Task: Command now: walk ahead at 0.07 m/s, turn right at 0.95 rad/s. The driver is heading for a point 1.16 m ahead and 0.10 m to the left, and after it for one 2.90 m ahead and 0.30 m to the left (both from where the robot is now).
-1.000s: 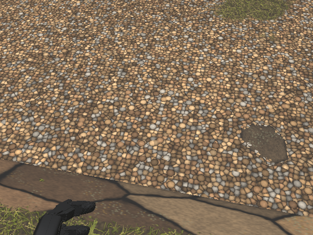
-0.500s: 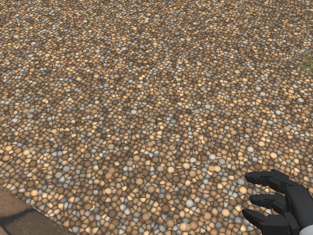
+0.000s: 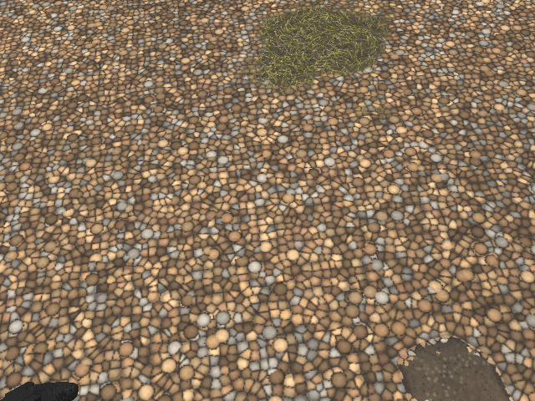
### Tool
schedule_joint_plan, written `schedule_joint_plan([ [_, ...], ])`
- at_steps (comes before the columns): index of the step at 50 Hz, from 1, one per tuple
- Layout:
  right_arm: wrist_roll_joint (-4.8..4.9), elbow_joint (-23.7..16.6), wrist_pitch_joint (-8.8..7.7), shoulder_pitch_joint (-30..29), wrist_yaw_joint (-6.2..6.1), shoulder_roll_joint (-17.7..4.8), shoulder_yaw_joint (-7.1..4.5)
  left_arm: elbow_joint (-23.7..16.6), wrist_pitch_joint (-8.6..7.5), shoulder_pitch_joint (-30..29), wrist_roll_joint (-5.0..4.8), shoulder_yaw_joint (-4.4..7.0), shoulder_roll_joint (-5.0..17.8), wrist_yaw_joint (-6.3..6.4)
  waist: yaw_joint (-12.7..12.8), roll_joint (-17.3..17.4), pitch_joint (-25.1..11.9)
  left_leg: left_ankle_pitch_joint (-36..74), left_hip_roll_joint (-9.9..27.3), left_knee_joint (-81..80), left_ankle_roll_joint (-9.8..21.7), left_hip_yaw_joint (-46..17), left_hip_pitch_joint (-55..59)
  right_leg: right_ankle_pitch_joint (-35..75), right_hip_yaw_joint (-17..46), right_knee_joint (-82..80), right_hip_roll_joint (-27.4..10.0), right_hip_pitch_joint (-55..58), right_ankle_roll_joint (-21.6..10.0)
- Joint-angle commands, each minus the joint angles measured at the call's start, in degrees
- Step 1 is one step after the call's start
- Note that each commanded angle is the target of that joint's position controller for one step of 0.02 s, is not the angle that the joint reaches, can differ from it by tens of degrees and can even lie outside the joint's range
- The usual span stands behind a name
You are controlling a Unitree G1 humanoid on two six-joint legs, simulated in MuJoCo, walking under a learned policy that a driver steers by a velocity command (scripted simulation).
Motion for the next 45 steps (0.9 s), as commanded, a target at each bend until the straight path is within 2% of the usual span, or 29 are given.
schedule_joint_plan([
  [1, 0.22, -7.23, -1.03, -3.58, 0.57, -6.59, -0.71, -4.25, -2.24, 9.38, 1.07, 3.57, 13.04, -0.03, 5.91, -8.92, -20.72, -4.35, -6.0, 25.44, 1.03, -14.87, -26.79, 22.43, 35.26, -16.62, -18.91, 35.09, -17.75],
  [2, -0.05, -7.14, -0.95, -4.03, 0.03, -5.88, -0.55, -3.97, -2.53, 7.12, -0.35, 3.21, 11.43, 0.3, 4.02, -4.96, -16.34, 0.02, -4.95, 21.16, 1.84, -15.6, -26.41, 15.99, 31.57, -16.98, -15.76, 29.94, -14.25],
  [3, -0.71, -6.05, -0.53, -3.01, -0.62, -6.16, -0.63, -4.68, -2.07, 3.73, -1.09, 2.33, 9.05, 0.89, 2.28, -2.96, -13.76, 2.93, -3.74, 17.37, 1.76, -15.43, -25.03, 14.29, 28.01, -17.14, -14.35, 25.32, -11.88],
  [4, -0.86, -5.31, 0.02, -1.68, -0.89, -6.55, -0.78, -5.65, -1.58, 0.45, -0.61, 1.73, 7.92, 1.64, 0.45, -3.85, -13.06, 5.21, -3.29, 14.03, 1.58, -14.86, -20.59, 15.33, 24.61, -17.11, -12.89, 19.71, -10.63],
  [6, -0.79, -3.93, 0.68, 0.14, -0.85, -4.91, -0.38, -6.17, -1.2, -0.83, 0.88, 1.34, 7.22, 2.35, -0.08, -4.43, -14.0, 7.64, -4.77, 9.23, 0.5, -12.75, -14.88, 20.51, 20.94, -16.37, -10.72, 15.27, -10.17],
  [7, -0.7, -3.54, 0.81, 0.63, -0.88, -3.77, 0.02, -5.79, -1.15, -0.16, 1.01, 1.32, 7.19, 2.6, 0.21, -4.3, -14.73, 8.22, -5.18, 6.45, -0.05, -12.49, -13.22, 22.13, 20.03, -15.74, -10.24, 14.74, -10.18],
  [9, -0.53, -3.35, 1.08, 0.82, -0.8, -2.03, 0.85, -5.08, -0.97, 0.56, 0.76, 1.26, 7.16, 2.95, 0.98, -4.93, -15.45, 10.09, -5.33, 1.54, -0.58, -12.51, -10.45, 20.41, 19.39, -15.0, -9.79, 13.77, -9.99],
  [14, -0.33, -4.35, 1.48, -0.1, -0.28, -2.5, 0.88, -4.17, -0.49, 0.25, 1.05, 0.23, 5.32, 2.3, 2.7, -8.45, -12.84, 10.94, -5.59, -6.6, 0.41, -11.85, -6.21, 7.21, 22.86, -14.8, -9.9, 10.83, -9.14],
  [17, -0.88, -4.17, 0.72, 2.71, 0.53, -0.96, 1.05, -3.47, -0.43, -0.79, 0.56, -0.85, 3.0, 1.99, 0.36, -8.7, -11.26, 18.55, -6.22, -21.22, 2.88, -9.92, 2.34, 3.03, 22.63, -11.82, -7.5, 8.27, -5.85],
  [18, -1.95, -4.51, 0.46, 3.25, 0.69, -1.94, 0.97, -2.64, -0.63, 1.44, 0.8, -1.39, 1.12, 2.0, 0.73, -6.29, -10.74, 23.11, -3.26, -25.74, 4.41, -12.8, 6.11, -1.34, 20.94, -9.36, -4.76, 6.31, -2.7],
  [19, -3.04, -5.37, 0.37, 3.11, 0.4, -6.7, 0.09, -2.54, -1.0, 5.0, 1.58, -1.86, -0.84, 1.98, 3.91, 4.93, -10.53, 30.84, 6.62, -29.29, 8.54, -23.14, 8.07, -11.85, 14.56, -0.44, 1.96, 2.9, 1.4],
  [20, -3.69, -4.79, 0.39, 1.15, 0.32, -5.84, 0.4, -3.59, -1.41, 2.94, 0.95, -1.2, 1.05, 2.03, 4.29, 14.7, -7.8, 27.54, 12.67, -34.43, 16.1, -32.45, 0.29, -17.0, 8.85, 2.69, 4.1, 3.16, 3.8],
  [21, -3.3, -6.04, -0.04, 0.06, 0.16, -3.51, 0.96, -3.22, -1.55, 1.11, 0.97, -0.71, 3.17, 2.23, 2.36, 12.09, -8.5, 9.56, 12.04, -37.8, 16.84, -33.57, 0.11, -16.59, 8.71, 7.61, 1.91, 4.01, 4.88],
  [22, -1.75, -5.09, -0.01, 3.84, -0.1, -6.56, -0.31, -3.35, -1.69, -0.85, 0.17, -0.26, 4.01, 1.95, -0.13, 11.98, -7.74, -8.34, 11.19, -40.55, 16.08, -35.42, 3.58, -16.05, 5.63, 13.41, 2.9, -1.28, 5.15],
  [23, -0.79, -4.32, -0.06, 6.74, -0.45, -8.84, -0.98, -2.86, -1.68, -1.28, -0.39, 0.31, 4.61, 1.75, -1.32, 11.7, -5.03, -14.54, 11.95, -42.46, 16.28, -38.18, 6.05, -16.96, 5.48, 19.4, 1.94, -7.95, 5.44],
  [25, 0.14, -3.51, -0.65, 9.48, -1.24, -7.75, -0.8, -1.92, -2.59, -0.5, -0.91, 0.05, 2.66, 1.19, -1.33, 8.38, -2.34, -14.33, 11.39, -42.87, 15.62, -37.71, 10.9, -12.1, 6.39, 23.3, -0.53, -15.98, 4.77],
  [27, 0.27, -3.24, -1.36, 11.68, -1.28, -5.58, -0.47, -1.61, -4.34, -1.74, -0.54, -0.64, 0.2, 0.84, -2.39, 6.79, -3.22, -8.08, 9.11, -43.12, 14.26, -32.71, 13.17, -7.73, 4.05, 20.04, -1.6, -15.86, 4.43],
  [31, 0.82, -3.68, -2.13, 11.0, -0.88, -5.52, -0.53, -1.0, -6.38, -2.78, -1.09, -1.52, -2.59, 0.7, -2.26, 9.9, -4.32, 1.34, 5.24, -43.61, 13.34, -23.73, 7.43, -4.95, 0.4, 5.18, -0.65, -2.96, 4.55],
  [32, -2.55, -2.35, -1.28, 12.39, 0.84, -6.99, -1.12, -0.2, -4.2, -1.85, 3.97, -1.88, -1.63, -1.59, -2.24, 9.4, -4.37, -0.09, 2.1, -43.58, 12.14, -20.1, 4.67, -7.91, -2.4, 0.91, 2.09, 2.82, 4.64],
  [33, -2.68, -2.26, -0.75, 12.13, 1.66, -7.41, -1.54, 0.01, -3.39, -1.31, 3.68, -1.63, -1.62, -2.44, -2.17, 12.14, -3.53, 0.35, 1.88, -42.98, 12.24, -19.0, 2.84, -9.19, -3.43, -2.25, 2.89, 6.25, 4.4],
  [35, -1.51, -2.07, -0.19, 11.68, 2.29, -7.02, -1.6, 0.3, -3.24, 0.3, 2.63, -1.88, -1.56, -1.94, -0.64, 10.88, -2.49, -0.84, 3.41, -40.41, 12.75, -18.94, -1.43, -5.25, -4.79, -9.03, 2.62, 13.34, 3.24],
  [36, -1.04, -1.99, -0.07, 11.35, 2.28, -6.43, -1.51, 1.37, -3.71, 3.22, 2.57, -1.91, -1.33, -1.29, 1.22, 8.23, -2.65, -1.71, 3.24, -37.54, 12.48, -18.66, -5.68, -2.64, -4.67, -11.64, 2.57, 19.98, 2.38],
  [37, -1.34, -2.48, -0.23, 10.16, 2.02, -4.49, -0.94, 3.54, -4.46, 9.73, 2.43, -1.54, -0.02, -0.6, 4.57, 3.91, -4.17, -1.48, 1.82, -31.21, 11.64, -17.44, -11.83, -4.23, -3.18, -12.0, 1.88, 29.61, 1.69],
  [38, -1.69, -4.29, -0.58, 6.89, 1.99, 0.2, 0.43, 5.97, -5.58, 20.52, 3.1, -0.59, 3.55, 0.16, 10.51, -7.0, -7.31, 0.94, -4.24, -12.38, 9.68, -13.22, -21.92, -15.53, 10.39, -17.3, -8.08, 41.39, 0.64],
  [39, -0.93, -8.97, -1.53, 1.23, 1.63, 5.06, 1.98, 5.91, -6.01, 25.55, 3.76, 0.89, 11.8, 0.94, 13.07, -19.49, -7.53, -2.27, -10.48, 5.17, 8.57, -11.49, -36.36, -36.88, 33.75, -27.27, -21.94, 44.21, -1.53],
  [40, -1.29, -10.4, -1.57, 0.27, 1.42, 1.45, 1.36, 5.86, -5.89, 22.7, 3.65, 1.38, 12.08, 1.53, 10.73, -12.38, -5.27, 4.67, -7.57, 12.89, 9.92, -18.06, -41.99, -42.14, 42.21, -28.33, -26.38, 38.81, -5.9],
  [41, -1.35, -9.45, -1.47, -0.57, 1.87, -1.11, 0.6, 5.29, -6.17, 18.09, 2.99, -0.07, 7.38, 1.37, 8.13, -6.87, -2.06, 10.65, -5.56, 14.69, 9.71, -19.68, -42.58, -36.59, 35.04, -26.62, -23.09, 36.21, -4.62],
  [43, -2.0, -5.97, -1.12, 5.65, 3.47, -2.8, -0.1, 4.37, -6.74, 11.79, 2.5, -1.54, 3.38, 1.28, 3.08, -6.9, -3.65, 16.45, -3.9, 12.78, 7.17, -17.44, -34.28, -26.1, 21.84, -28.47, -17.14, 30.13, -1.46],
  [45, -2.56, -4.84, 0.09, 5.96, 4.57, -2.22, -0.07, 5.79, -7.59, 12.41, 2.21, -2.08, 2.17, 1.6, 2.51, -7.08, -1.65, 20.97, -3.65, 14.86, 5.54, -15.62, -32.63, -17.25, 13.58, -31.28, -14.81, 26.58, -1.09],
])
